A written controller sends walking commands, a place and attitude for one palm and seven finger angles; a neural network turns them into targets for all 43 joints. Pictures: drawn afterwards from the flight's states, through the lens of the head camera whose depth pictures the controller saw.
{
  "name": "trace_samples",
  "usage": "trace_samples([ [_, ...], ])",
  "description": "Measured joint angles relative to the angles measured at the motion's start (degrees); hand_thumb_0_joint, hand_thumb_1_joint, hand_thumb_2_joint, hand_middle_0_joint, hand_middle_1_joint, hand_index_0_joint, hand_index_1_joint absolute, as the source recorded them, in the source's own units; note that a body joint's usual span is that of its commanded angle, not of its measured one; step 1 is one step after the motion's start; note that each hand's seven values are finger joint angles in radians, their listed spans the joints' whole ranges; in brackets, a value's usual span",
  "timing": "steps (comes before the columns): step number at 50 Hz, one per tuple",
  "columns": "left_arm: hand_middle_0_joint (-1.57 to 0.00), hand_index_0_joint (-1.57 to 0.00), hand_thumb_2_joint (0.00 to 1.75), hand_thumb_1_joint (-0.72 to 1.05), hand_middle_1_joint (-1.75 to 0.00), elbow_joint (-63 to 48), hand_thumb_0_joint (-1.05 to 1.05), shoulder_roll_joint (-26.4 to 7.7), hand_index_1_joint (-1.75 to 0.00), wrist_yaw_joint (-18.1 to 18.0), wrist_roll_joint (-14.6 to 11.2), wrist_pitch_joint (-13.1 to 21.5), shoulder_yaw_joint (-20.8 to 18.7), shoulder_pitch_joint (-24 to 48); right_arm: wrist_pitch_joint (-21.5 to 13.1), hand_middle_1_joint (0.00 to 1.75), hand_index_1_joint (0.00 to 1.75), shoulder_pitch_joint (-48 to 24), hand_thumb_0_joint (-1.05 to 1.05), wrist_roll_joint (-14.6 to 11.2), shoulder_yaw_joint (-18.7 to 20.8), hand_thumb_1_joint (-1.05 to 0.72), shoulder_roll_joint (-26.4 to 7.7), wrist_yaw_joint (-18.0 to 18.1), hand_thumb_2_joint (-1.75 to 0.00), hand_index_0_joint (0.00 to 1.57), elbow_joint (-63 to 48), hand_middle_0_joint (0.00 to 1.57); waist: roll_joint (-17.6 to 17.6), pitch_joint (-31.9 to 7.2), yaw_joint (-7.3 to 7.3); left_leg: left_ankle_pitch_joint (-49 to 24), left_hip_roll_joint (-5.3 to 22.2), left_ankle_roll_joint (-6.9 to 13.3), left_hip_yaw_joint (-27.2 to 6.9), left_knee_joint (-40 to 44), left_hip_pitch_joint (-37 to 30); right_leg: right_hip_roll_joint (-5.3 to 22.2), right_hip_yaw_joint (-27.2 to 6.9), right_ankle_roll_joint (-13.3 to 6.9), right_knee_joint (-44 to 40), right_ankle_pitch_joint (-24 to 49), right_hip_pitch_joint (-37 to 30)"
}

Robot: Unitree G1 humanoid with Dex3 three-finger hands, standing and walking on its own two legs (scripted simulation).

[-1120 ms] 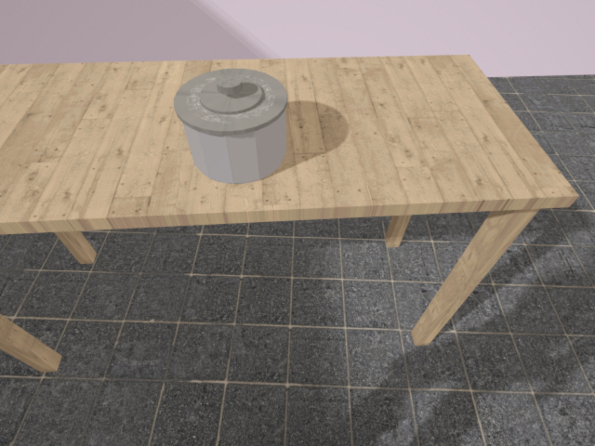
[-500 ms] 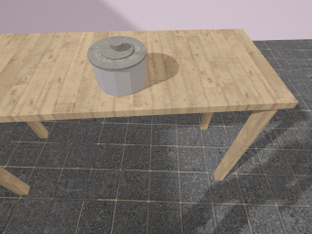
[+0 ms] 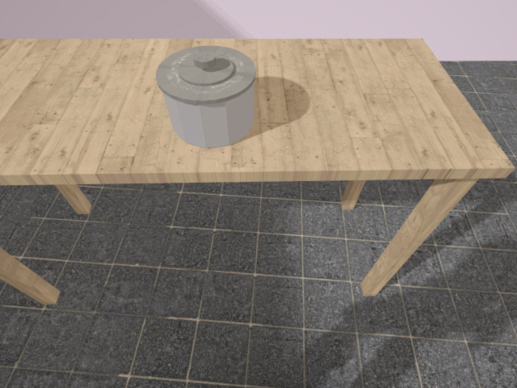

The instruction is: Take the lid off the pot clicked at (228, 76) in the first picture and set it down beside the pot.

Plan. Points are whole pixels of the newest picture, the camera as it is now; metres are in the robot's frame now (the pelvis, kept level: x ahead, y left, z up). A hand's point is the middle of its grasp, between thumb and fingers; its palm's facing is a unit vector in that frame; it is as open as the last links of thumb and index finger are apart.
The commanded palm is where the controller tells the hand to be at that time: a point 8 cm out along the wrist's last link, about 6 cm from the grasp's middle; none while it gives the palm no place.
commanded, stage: take the last steps up to it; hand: left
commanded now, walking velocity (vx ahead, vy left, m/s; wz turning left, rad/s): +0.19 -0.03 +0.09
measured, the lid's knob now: (204, 59) +0.63 +0.14 +0.16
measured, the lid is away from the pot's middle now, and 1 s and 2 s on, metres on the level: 0.00 0.00 0.00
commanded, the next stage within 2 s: come to a stop and stand still in 0.26 s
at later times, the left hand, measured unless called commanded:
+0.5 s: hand out of the picture +0.09 +0.18 -0.19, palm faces +0.11 -0.98 -0.19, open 7.4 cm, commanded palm none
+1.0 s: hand (177, 346) +0.21 +0.16 -0.16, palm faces +0.11 -0.95 -0.30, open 7.3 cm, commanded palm none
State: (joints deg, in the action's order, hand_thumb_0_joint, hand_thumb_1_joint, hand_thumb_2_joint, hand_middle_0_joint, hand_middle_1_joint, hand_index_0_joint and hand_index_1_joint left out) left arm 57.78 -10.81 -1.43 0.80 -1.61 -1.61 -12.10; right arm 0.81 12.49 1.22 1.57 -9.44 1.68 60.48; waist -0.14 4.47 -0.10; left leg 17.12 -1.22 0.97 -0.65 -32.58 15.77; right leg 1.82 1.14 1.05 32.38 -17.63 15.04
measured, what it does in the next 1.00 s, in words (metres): walks ahead: right foot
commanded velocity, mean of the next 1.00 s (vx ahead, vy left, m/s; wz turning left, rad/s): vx -0.06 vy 0.04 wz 0.02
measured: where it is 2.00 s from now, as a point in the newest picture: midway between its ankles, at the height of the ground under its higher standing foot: outside the picture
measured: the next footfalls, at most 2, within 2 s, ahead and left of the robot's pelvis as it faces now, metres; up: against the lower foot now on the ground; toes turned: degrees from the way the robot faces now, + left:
right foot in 0.76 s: +0.26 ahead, -0.14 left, +0.00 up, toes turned +5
left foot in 1.22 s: +0.16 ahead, +0.14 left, +0.00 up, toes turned +6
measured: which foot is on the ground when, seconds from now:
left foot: down 0.00-0.76, up 0.78-1.00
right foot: down 0.00-0.46, up 0.48-0.74, down 0.76-1.00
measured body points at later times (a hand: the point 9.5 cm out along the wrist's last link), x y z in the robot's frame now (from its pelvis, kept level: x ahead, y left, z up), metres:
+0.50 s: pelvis +0.11 +0.00 -0.01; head +0.15 +0.02 +0.44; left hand +0.09 +0.23 -0.17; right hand +0.13 -0.23 -0.16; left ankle +0.00 +0.10 -0.73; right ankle +0.00 -0.13 -0.71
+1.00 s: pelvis +0.16 -0.04 +0.00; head +0.24 -0.05 +0.44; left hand +0.20 +0.21 -0.14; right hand +0.30 -0.29 -0.15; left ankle +0.12 +0.11 -0.63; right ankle +0.22 -0.15 -0.73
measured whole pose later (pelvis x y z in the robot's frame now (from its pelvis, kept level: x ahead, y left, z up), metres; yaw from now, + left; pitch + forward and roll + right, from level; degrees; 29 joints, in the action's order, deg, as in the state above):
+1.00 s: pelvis +0.16 -0.04 +0.00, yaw +6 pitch +1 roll +3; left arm 51.5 -10.2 -2.8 1.5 -1.0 -1.8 -10.2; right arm 4.0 4.2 1.4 4.7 -15.3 1.8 52.5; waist -0.6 9.9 0.7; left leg 27.8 -2.2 -3.0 -3.4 -71.4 31.6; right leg 2.9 0.0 -0.9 33.1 -12.9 21.0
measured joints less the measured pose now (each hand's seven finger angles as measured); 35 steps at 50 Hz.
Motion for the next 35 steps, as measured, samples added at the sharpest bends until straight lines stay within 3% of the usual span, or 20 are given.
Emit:
trace_samples([
  [9, -0.2, -0.2, 0.9, 0.91, -0.3, -0.22, 0.01, -0.75, -0.3, 1.07, 0.37, 0.2, -0.28, -3.2, -0.7, 0.29, 0.3, 3.38, 0.0, 0.6, -0.46, -0.91, 0.27, -0.32, -0.9, 0.2, -0.96, 0.2, 0.6, -2.76, 0.17, 2.77, -0.05, -0.08, -0.77, -0.92, -0.71, 0.03, 0.78, -0.39, 0.78, -2.95, -1.04],
  [17, -0.2, -0.2, 0.9, 0.91, -0.3, 0.74, 0.01, 0.41, -0.3, 0.97, -0.01, 1.69, -0.58, -4.67, -2.0, 0.29, 0.3, 5.12, 0.0, 0.11, -0.95, -0.91, 0.61, 0.1, -0.9, 0.2, 0.18, 0.2, 0.19, -2.67, 0.34, 7.57, 0.34, -0.29, -1.72, -4.64, -1.74, -0.31, 2.19, -0.66, 2.17, -7.47, -3.69],
  [20, -0.2, -0.2, 0.9, 0.91, -0.3, 0.91, 0.01, 0.87, -0.3, 0.6, 0.15, 2.15, -0.92, -5.11, -1.81, 0.29, 0.3, 4.88, 0.01, 0.03, -0.81, -0.91, 0.77, 0.34, -0.9, 0.2, 0.46, 0.2, 0.59, -2.25, 0.31, 7.93, 1.06, -0.17, 1.06, -8.87, -1.11, 0.19, 3.32, -0.64, 2.67, -9.51, -5.51],
  [22, -0.2, -0.2, 0.9, 0.91, -0.3, 1.34, 0.01, 1.08, -0.3, 0.1, 0.22, 1.97, -1.01, -5.6, -1.72, 0.29, 0.3, 4.21, 0.01, -0.1, -0.76, -0.91, 0.9, 0.57, -0.9, 0.2, 0.67, 0.2, 1.5, -2.25, 0.72, 10.04, 0.89, -0.22, 2.53, -6.96, -3.31, 0.9, 3.22, -0.38, 3.46, -10.64, -6.16],
  [24, -0.2, -0.2, 0.9, 0.91, -0.3, 2.1, 0.01, 1.48, -0.3, -0.43, -0.24, 1.22, -0.76, -5.3, -2.34, 0.29, 0.3, 3.15, 0.01, -0.09, -0.62, -0.91, 0.88, 0.9, -0.9, 0.2, 0.23, 0.2, 1.58, -1.9, 0.26, 11.21, 0.58, 0.72, 2.58, -3.2, -5.69, 1.32, 3.14, -0.12, 9.43, -8.86, -3.61],
  [27, -0.21, -0.2, 0.9, 0.91, -0.3, 2.08, 0.01, 1.38, -0.3, -1.19, -0.69, -0.46, -0.56, -3.22, -2.55, 0.29, 0.3, 2.76, 0.0, 0.11, -0.64, -0.91, 1.44, 1.85, -0.9, 0.2, -1.52, 0.2, 1.28, -0.33, -1.03, 8.53, 0.42, 1.09, 2.03, 0.35, -8.22, -0.39, 0.04, -0.52, 23.62, -16.15, 3.0],
  [29, -0.21, -0.2, 0.9, 0.91, -0.3, 0.91, 0.01, 1.08, -0.3, -1.32, -0.46, -1.0, -0.94, -0.9, -2.26, 0.29, 0.3, 3.24, 0.0, 0.39, -0.7, -0.91, 1.86, 2.25, -0.9, 0.2, -2.37, 0.2, 0.7, 0.79, -1.67, 6.63, 0.55, 1.07, 1.14, 3.24, -9.5, -1.25, -0.66, -0.73, 28.85, -16.64, 7.84],
  [32, -0.2, -0.2, 0.9, 0.91, -0.3, -2.41, 0.01, 0.32, -0.3, -0.85, -0.44, -0.73, -1.4, 2.86, -1.43, 0.29, 0.3, 3.91, 0.0, 0.56, -0.86, -0.91, 2.16, 2.16, -0.9, 0.2, -2.44, 0.2, -0.34, 2.79, -1.8, 5.45, 1.11, 0.51, -0.45, 6.67, -10.9, -1.41, -0.88, -1.09, 28.75, -13.27, 13.52],
  [35, -0.2, -0.2, 0.9, 0.91, -0.3, -5.62, 0.01, -0.31, -0.3, -0.21, -0.32, -0.01, -1.55, 5.43, -0.39, 0.3, 0.3, 4.09, 0.0, 0.64, -0.58, -0.91, 1.91, 1.77, -0.9, 0.2, -1.68, 0.21, -1.34, 4.3, -1.23, 6.97, 1.93, -1.08, -1.39, 7.1, -11.9, -0.76, -0.48, -1.77, 20.1, -7.29, 14.77],
])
